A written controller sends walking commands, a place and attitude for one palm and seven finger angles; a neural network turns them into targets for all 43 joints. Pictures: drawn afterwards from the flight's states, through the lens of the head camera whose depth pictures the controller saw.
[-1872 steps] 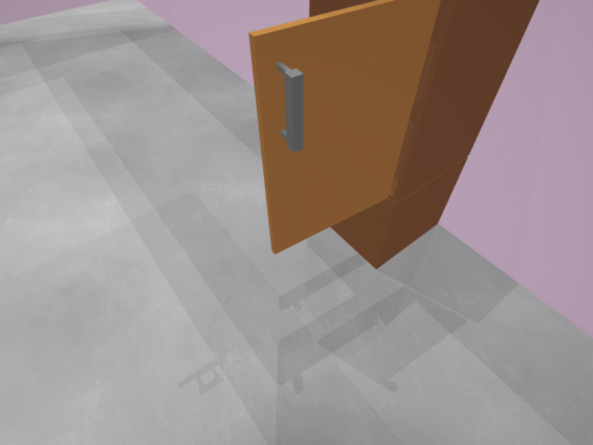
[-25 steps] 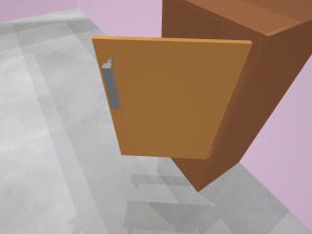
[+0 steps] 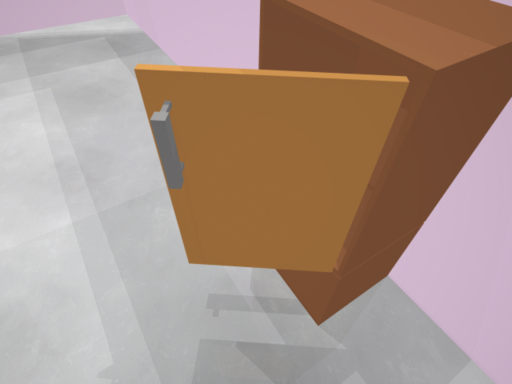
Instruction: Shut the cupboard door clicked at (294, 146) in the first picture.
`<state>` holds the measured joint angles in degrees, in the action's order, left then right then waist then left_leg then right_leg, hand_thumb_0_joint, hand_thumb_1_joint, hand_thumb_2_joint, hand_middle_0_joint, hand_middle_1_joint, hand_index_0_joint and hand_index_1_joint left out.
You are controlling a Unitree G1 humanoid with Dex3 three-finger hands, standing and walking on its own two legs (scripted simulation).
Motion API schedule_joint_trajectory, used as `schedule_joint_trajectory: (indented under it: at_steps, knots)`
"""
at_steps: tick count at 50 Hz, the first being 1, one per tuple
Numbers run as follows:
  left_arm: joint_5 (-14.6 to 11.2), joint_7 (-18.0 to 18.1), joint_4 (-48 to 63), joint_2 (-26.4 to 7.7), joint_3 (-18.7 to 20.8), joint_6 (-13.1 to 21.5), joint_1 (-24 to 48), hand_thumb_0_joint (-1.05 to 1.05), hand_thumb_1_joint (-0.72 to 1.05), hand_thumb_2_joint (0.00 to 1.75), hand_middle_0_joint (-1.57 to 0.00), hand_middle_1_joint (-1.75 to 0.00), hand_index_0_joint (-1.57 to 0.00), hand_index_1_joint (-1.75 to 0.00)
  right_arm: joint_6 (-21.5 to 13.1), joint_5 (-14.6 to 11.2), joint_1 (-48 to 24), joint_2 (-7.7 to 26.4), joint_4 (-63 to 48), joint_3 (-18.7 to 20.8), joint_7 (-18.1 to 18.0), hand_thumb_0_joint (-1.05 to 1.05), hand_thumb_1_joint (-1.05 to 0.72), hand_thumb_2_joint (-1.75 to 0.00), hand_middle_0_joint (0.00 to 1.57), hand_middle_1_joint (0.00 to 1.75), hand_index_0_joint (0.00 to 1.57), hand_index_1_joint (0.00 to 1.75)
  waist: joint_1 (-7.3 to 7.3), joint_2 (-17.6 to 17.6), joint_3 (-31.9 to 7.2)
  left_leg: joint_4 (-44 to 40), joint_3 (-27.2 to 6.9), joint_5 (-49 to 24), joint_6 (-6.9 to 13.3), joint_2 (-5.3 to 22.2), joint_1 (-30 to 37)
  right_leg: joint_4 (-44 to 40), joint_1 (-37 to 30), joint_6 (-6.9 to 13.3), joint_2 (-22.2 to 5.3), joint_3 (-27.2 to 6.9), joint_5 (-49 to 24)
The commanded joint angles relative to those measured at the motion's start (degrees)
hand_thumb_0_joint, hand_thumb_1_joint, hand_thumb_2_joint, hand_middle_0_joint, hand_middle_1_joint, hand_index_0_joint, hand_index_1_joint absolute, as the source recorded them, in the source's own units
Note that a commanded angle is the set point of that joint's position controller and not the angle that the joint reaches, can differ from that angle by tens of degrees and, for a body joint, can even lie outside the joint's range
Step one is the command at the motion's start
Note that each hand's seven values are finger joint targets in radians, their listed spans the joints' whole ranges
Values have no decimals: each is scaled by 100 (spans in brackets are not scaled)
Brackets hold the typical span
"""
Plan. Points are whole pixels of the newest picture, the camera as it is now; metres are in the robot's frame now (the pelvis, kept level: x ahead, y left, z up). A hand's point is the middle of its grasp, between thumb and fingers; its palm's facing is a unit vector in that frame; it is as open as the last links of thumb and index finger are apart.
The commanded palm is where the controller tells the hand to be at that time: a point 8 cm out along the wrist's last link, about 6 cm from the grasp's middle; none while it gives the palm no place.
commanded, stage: come to a stop and stand still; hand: left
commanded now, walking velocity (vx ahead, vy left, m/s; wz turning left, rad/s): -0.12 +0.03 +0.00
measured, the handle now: (171, 146) +0.47 +0.18 +0.12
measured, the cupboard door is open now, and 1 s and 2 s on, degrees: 54 54 54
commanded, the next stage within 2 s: look again from close up in 0.92 s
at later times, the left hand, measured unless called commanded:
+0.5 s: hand out of the picture +0.04 +0.22 -0.17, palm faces +0.03 -0.96 -0.27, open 7.3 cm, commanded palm none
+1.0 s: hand out of the picture +0.00 +0.28 -0.15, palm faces -0.02 -0.94 -0.35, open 7.4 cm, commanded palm none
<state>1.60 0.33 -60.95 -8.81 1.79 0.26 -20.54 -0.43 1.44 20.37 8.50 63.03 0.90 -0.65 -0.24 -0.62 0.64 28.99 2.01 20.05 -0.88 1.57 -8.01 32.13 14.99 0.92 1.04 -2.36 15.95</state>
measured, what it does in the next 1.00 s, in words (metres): shifts its weight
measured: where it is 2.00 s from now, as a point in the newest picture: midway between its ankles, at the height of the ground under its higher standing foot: outside the picture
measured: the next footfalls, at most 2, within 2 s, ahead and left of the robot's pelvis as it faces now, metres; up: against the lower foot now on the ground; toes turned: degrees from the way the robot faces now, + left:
none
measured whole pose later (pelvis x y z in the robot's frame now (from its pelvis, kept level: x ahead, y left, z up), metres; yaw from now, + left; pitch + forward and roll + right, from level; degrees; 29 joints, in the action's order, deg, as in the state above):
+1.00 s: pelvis -0.05 +0.03 +0.00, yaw +1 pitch -2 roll +1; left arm 1.3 -0.2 -56.9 -19.6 0.7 -0.3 -13.4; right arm -0.1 1.3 13.2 20.3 57.8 2.1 0.9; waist 0.8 -0.1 1.8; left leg 28.8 3.6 15.0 1.8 -1.0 -12.2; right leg 28.7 17.2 -1.4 -1.6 -3.2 10.2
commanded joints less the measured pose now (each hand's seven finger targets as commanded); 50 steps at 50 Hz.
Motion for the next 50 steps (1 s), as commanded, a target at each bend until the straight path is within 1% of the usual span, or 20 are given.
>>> schedule_joint_trajectory:
  at_steps: [1,3,4,5,7,9,12,13,17,18,19,20,21,23,25,28,33,36,42,50]
  knots:
    - [-45,98,125,-596,89,191,-426,0,90,90,-20,-30,-20,-30,-181,-49,194,375,-275,46,-111,0,-90,-90,20,30,20,30,-29,-511,479,-43,-30,-344,252,114,-827,-850,-302,416,-738,-965,-931]
    - [-79,161,9,-652,85,235,-537,0,90,90,-20,-30,-20,-30,-177,-94,319,212,-216,14,-162,0,-90,-90,20,30,20,30,61,-814,157,119,87,-684,106,35,-671,-754,-721,499,-1014,-1055,-3212]
    - [-101,193,-4,-611,58,256,-503,0,90,90,-20,-30,-20,-30,-181,-115,325,219,-168,0,-181,0,-90,-90,20,30,20,30,90,-620,20,-44,10,-1096,62,92,-479,-542,-838,450,-1001,-915,-4498]
    - [-116,218,33,-638,43,264,-437,0,90,90,-20,-30,-20,-30,-183,-139,370,297,-137,33,-205,0,-90,-90,20,30,20,30,115,-424,-143,-180,-34,-1673,47,181,-282,-338,-965,367,-905,-682,-5181]
    - [-131,263,132,-729,70,240,-328,0,90,90,-20,-30,-20,-30,-158,-168,329,436,-152,104,-254,0,-90,-90,20,30,20,30,75,-19,-405,-83,-19,-2735,44,293,-43,-122,-1090,232,-840,-513,-5424]
    - [-105,305,199,-695,98,179,-274,0,90,90,-20,-30,-20,-30,-96,-163,312,395,-185,138,-283,0,-90,-90,20,30,20,30,63,117,-355,62,3,-3334,36,332,15,46,-962,196,-838,-469,-5414]
    - [-81,317,294,-702,149,102,-197,0,90,90,-20,-30,-20,-30,-35,-129,237,464,-300,229,-287,0,-90,-90,20,30,20,30,63,162,-523,234,41,-3569,80,402,191,189,-741,233,-820,-422,-4816]
    - [-75,312,312,-661,126,74,-84,0,90,90,-20,-30,-20,-30,-21,-125,169,427,-302,233,-283,0,-90,-90,20,30,20,30,66,279,-374,171,36,-3502,113,422,182,108,-590,211,-780,-421,-4365]
    - [-59,262,435,-541,84,1,150,0,90,90,-20,-30,-20,-30,-14,-97,-107,424,-438,224,-239,0,-90,-90,20,30,20,30,50,109,-95,-157,-102,-2548,190,491,23,-162,-234,148,-649,-407,-2843]
    - [5,241,710,-1631,49,112,170,0,90,90,-20,-30,-20,-30,-60,-53,-632,1262,-983,241,-154,0,-90,-90,20,30,20,30,59,472,72,-368,-275,-2893,176,289,-252,-102,-554,132,-472,-162,-2812]
    - [-46,266,865,-1193,136,118,52,0,90,90,-20,-30,-20,-30,-180,-44,-679,1160,-1122,381,-123,0,-90,-90,20,30,20,30,-29,271,-663,108,-279,-2638,254,432,-132,112,-511,159,-562,-351,-2214]
    - [-33,281,861,-1022,140,119,92,0,90,90,-20,-30,-20,-30,-184,-24,-600,979,-1098,393,-150,0,-90,-90,20,30,20,30,58,428,-1016,232,-277,-2957,268,393,17,219,-521,245,-592,-429,-2608]
    - [-61,273,880,-1109,105,92,183,0,90,90,-20,-30,-20,-30,-151,-42,-614,987,-1095,374,-168,0,-90,-90,20,30,20,30,74,507,-1063,307,-282,-2928,289,365,106,226,-498,255,-598,-379,-2646]
    - [-36,244,1012,-1105,79,44,394,0,90,90,-20,-30,-20,-30,-82,-30,-751,977,-1217,361,-127,0,-90,-90,20,30,20,30,71,179,-432,131,-268,-1677,319,340,-372,-70,-128,227,-572,-482,-1646]
    - [-20,210,1116,-1358,127,36,703,0,90,90,-20,-30,-20,-30,-50,-20,-868,1184,-1300,405,-82,0,-90,-90,20,30,20,30,120,-141,287,-171,-407,-533,352,293,-869,-412,328,213,-543,-606,-425]
    - [-6,160,1230,-1578,155,52,877,0,90,90,-20,-30,-20,-30,-70,6,-1000,1467,-1373,433,-6,0,-90,-90,20,30,20,30,67,-12,649,-606,-583,384,437,340,-1188,-635,494,192,-408,-585,570]
    - [-2,95,1251,-1804,177,85,970,0,90,90,-20,-30,-20,-30,-112,17,-1181,1857,-1424,456,43,0,-90,-90,20,30,20,30,19,245,437,-1056,-783,1054,488,463,-1335,-540,166,124,-348,-357,477]
    - [-8,63,1214,-1946,190,92,996,0,90,90,-20,-30,-20,-30,-101,15,-1208,2000,-1416,460,67,0,-90,-90,20,30,20,30,33,25,346,-1049,-774,1188,467,434,-1276,-640,211,106,-406,-413,716]
    - [-29,34,1088,-2098,144,121,1085,0,90,90,-20,-30,-20,-30,-117,-5,-1117,2121,-1224,402,81,0,-90,-90,20,30,20,30,103,-96,154,-972,-743,924,421,380,-993,-902,261,142,-557,-634,858]
    - [-61,38,760,-2130,71,136,1036,0,90,90,-20,-30,-20,-30,-150,-43,-1056,2147,-883,322,76,0,-90,-90,20,30,20,30,105,1,59,-1010,-732,446,384,396,-796,-1013,86,125,-660,-664,425]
